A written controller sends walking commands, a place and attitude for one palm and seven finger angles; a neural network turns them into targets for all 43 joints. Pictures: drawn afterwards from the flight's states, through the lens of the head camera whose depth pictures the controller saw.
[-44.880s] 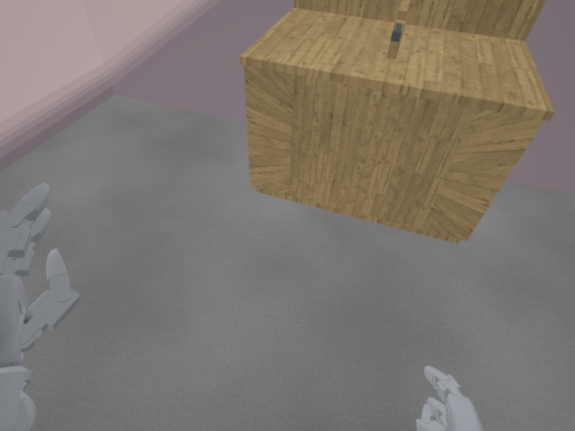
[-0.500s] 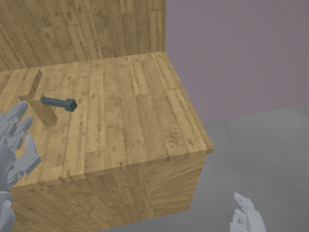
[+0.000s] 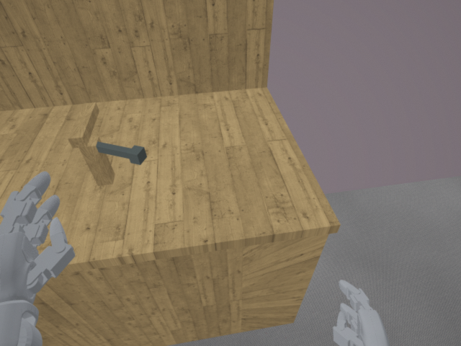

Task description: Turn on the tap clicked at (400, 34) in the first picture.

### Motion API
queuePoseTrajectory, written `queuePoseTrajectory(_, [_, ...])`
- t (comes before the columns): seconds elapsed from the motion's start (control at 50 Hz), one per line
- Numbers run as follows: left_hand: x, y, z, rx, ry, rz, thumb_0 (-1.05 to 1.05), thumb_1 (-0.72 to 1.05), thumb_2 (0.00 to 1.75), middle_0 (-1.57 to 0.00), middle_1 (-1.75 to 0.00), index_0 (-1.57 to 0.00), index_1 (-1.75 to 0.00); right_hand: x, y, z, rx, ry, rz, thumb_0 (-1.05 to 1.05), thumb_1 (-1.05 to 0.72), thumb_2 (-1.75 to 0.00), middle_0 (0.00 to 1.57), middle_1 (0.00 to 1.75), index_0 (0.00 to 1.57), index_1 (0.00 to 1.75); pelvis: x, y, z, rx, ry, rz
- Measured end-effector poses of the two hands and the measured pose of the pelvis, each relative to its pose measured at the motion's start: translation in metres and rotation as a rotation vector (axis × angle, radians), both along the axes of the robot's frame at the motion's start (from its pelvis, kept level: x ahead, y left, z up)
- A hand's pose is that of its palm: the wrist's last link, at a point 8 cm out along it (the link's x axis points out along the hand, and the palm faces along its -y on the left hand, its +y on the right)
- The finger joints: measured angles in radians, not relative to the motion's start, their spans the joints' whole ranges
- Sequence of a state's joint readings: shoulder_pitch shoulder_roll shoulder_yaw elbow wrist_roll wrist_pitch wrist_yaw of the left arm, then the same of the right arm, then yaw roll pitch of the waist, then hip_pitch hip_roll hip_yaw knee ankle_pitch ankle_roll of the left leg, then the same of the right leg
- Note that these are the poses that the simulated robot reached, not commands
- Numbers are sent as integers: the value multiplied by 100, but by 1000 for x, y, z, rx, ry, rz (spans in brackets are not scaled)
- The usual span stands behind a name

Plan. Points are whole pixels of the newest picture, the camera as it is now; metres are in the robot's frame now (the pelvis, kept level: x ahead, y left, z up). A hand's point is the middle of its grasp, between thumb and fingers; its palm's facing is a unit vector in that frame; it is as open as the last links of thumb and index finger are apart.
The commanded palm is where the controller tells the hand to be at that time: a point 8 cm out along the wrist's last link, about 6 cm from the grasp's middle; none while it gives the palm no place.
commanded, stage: turn the palm inward beside the body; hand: left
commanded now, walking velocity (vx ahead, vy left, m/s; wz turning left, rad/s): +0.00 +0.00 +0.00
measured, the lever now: (137, 155) +0.45 +0.27 +0.09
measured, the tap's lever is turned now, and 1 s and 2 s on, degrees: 64 64 64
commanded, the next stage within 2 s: reach beside the lever's end, fingers flat in 0.92 s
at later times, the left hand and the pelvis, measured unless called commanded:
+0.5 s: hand (76, 273) +0.16 +0.23 +0.14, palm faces +0.46 -0.88 -0.14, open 7.4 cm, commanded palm +0.11 +0.27 +0.16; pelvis -0.01 -0.01 +0.00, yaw +1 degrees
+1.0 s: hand (97, 256) +0.19 +0.21 +0.15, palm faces +0.46 -0.88 -0.13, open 7.4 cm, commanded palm +0.14 +0.25 +0.16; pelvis +0.01 -0.02 +0.00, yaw +1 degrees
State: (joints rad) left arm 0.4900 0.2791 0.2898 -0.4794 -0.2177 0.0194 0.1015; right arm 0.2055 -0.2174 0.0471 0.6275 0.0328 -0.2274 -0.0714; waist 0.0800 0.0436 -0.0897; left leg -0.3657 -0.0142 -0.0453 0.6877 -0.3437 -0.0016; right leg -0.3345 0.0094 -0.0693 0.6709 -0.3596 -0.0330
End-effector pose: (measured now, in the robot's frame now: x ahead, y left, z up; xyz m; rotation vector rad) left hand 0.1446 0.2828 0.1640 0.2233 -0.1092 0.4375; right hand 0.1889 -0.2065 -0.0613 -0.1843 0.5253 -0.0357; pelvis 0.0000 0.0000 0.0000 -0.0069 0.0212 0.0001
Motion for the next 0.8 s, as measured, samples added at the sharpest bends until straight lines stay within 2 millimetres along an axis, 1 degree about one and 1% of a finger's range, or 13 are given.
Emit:
queuePoseTrajectory(0.1, [-12, -3, -10, -36, 41, 12, 1, 89, 90, -20, -30, -20, -30, -6, 6, 2, -7, -9, 19, 1, -90, -90, 20, 30, 21, 30, -10, 3, 0, -1, -18, 6])
queuePoseTrajectory(0.2, [-20, -10, -9, -34, 25, 6, 2, 89, 90, -20, -30, -20, -30, -12, 7, 3, -16, -16, 30, 1, -90, -90, 20, 30, 21, 30, -18, 2, -1, -1, -26, 7])
queuePoseTrajectory(0.3, [-26, -13, -7, -39, 18, 17, 2, 89, 90, -20, -30, -21, -30, -16, 3, 2, -14, -16, 24, 1, -90, -90, 20, 30, 21, 30, -20, 1, -2, -1, -29, 7])
queuePoseTrajectory(0.38, [-29, -15, -11, -66, 42, 29, 1, 89, 90, -20, -30, -21, -30, -17, -1, 0, -14, -11, 15, 1, -90, -90, 20, 30, 21, 30, -19, -1, -2, -3, -31, 9])
queuePoseTrajectory(0.48, [-26, -19, -15, -89, 62, 41, 2, 89, 90, -20, -30, -20, -30, -15, -6, -2, -21, -6, 14, 1, -90, -90, 20, 30, 21, 30, -16, -5, -2, -3, -29, 16])
queuePoseTrajectory(0.66, [-14, -26, -8, -83, 49, 39, 2, 90, 90, -20, -30, -20, -30, -1, -14, -2, -19, -11, 20, 1, -90, -90, 20, 30, 21, 30, -3, -11, -1, 0, -12, 18])
queuePoseTrajectory(0.8, [-6, -32, -10, -96, 67, 38, 2, 90, 90, -20, -30, -20, -30, 9, -20, -2, -12, -16, 15, 1, -90, -90, 20, 30, 21, 30, 6, -16, 0, 5, -6, 18])
